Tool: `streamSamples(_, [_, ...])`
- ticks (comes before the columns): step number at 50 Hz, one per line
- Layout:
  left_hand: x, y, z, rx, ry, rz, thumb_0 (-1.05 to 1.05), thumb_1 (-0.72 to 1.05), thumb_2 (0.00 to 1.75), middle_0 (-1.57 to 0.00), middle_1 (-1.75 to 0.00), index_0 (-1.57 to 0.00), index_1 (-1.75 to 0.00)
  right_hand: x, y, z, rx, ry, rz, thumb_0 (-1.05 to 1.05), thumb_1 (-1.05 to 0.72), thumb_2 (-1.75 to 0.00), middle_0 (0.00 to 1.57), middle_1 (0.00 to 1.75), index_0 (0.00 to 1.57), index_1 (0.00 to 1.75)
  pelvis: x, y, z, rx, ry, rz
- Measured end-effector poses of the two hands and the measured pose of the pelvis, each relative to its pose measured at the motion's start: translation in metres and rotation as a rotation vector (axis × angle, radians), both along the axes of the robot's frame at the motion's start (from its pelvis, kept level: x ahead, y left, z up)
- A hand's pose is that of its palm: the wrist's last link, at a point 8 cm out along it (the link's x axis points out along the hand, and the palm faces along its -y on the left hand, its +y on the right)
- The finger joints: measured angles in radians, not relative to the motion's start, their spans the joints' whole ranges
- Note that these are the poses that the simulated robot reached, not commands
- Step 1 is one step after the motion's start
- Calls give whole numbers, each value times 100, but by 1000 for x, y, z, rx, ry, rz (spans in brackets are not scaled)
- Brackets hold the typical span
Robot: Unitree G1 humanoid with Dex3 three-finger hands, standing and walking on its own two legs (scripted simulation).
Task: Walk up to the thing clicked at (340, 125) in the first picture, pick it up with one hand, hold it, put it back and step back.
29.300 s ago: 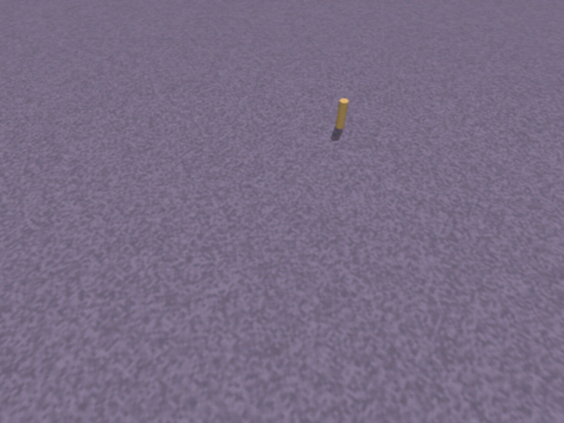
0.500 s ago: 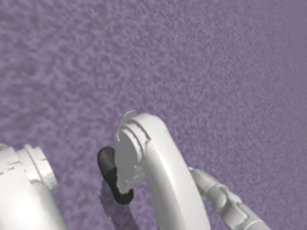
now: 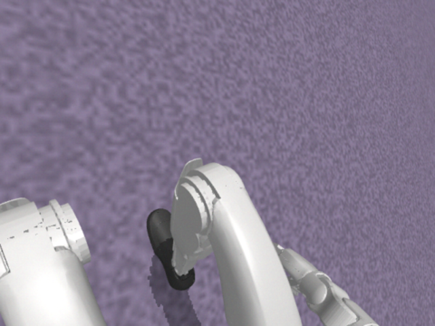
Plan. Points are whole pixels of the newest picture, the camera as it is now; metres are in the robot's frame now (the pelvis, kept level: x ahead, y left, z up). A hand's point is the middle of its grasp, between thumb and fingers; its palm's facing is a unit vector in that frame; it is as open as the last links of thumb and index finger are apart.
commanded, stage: rise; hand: left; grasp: from the side
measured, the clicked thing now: out of the picture +0.48 +0.34 -0.22
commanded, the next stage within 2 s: home in 0.16 s
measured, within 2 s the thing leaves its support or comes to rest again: neither
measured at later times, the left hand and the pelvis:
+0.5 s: hand out of the picture +0.39 +0.49 -0.02, palm faces +0.51 -0.73 -0.45, open 16.8 cm; pelvis +0.01 +0.00 +0.04, yaw +6 degrees
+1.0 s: hand out of the picture +0.26 +0.35 +0.16, palm faces +0.39 -0.79 -0.47, open 17.2 cm; pelvis +0.05 -0.01 +0.26, yaw +14 degrees
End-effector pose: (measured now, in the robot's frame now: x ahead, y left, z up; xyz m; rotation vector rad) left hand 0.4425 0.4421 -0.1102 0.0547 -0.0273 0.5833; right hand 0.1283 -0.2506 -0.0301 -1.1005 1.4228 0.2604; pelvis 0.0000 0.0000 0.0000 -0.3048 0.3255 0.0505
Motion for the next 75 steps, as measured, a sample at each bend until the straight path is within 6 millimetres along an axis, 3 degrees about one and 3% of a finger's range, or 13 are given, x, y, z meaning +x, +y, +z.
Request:
streamSamples(6, [-13, 32, 29, 22, 76, -26, -1, -60, 3, -9, -9, -11, -7, -1, -1, -2, 25, -22, -46, 0, -90, -89, 21, 31, 20, 30, 1, 1, 4, 7, 35, 9])
streamSamples(12, [-30, 40, 20, -22, 292, -12, -1, -56, 4, -8, -9, -9, -7, 1, 1, -2, 61, -55, -145, 0, -91, -90, 21, 31, 20, 30, 0, 1, 11, 21, 68, 18])
streamSamples(15, [-40, 46, 25, -21, 342, 23, -1, -55, 6, -8, -9, -9, -8, 0, 1, -1, 76, -62, -190, 0, -92, -91, 21, 31, 20, 30, 1, -1, 14, 30, 88, 25])
streamSamples(22, [-73, 72, 89, 120, 394, 112, -2, -44, 13, -8, -9, -8, -8, 2, -2, 0, 127, -88, -312, 0, -91, -90, 20, 31, 20, 30, 5, -2, 29, 58, 155, 50])
streamSamples(26, [-99, 66, 122, 195, 504, 91, -1, -42, 14, -8, -9, -8, -8, 11, 1, 0, 193, -107, -373, 0, -91, -90, 20, 31, 20, 30, 8, -1, 47, 72, 208, 65])
streamSamples(32, [-143, 30, 159, 224, 644, 27, -1, -42, 13, -7, -8, -7, -7, 42, 14, 12, 319, -171, -438, 0, -90, -90, 20, 31, 20, 30, 12, -2, 87, 111, 272, 82])
streamSamples(38, [-182, -9, 200, 172, 715, 16, -1, -43, 12, -8, -7, -7, -7, 88, 34, 57, 422, -292, -415, 0, -90, -90, 20, 31, 20, 30, 18, -9, 141, 145, 281, 104])
streamSamples(44, [-207, -37, 251, 98, 768, 48, -1, -45, 11, -8, -7, -7, -7, 133, 47, 125, 488, -430, -359, 0, -90, -90, 20, 31, 20, 30, 33, -13, 202, 168, 262, 130])
streamSamples(49, [-215, -56, 296, 40, 797, 67, -1, -48, 10, -7, -7, -7, -6, 156, 49, 183, 516, -533, -334, 1, -90, -90, 20, 31, 20, 30, 46, -12, 249, 184, 218, 149])
streamSamples(54, [-219, -78, 333, -25, 823, 62, -1, -51, 8, -7, -6, -7, -6, 161, 47, 235, 524, -598, -339, 1, -90, -90, 20, 31, 20, 30, 58, -9, 292, 200, 161, 166])
streamSamples(62, [-232, -116, 391, -103, 843, 34, -1, -54, 6, -7, -6, -6, -5, 148, 45, 301, 523, -651, -380, 1, -90, -90, 20, 31, 20, 30, 76, -2, 350, 229, 54, 192])
streamSamples(69, [-248, -142, 442, -121, 836, 2, -1, -51, 8, -7, -6, -7, -6, 145, 53, 340, 558, -713, -404, 1, -90, -90, 20, 31, 20, 30, 86, 5, 386, 251, -37, 211])
streamSamples(75, [-259, -163, 480, -127, 789, -38, -1, -49, 9, -7, -7, -7, -6, 155, 67, 362, 619, -787, -396, 1, -90, -90, 20, 31, 20, 30, 93, 10, 403, 267, -95, 218])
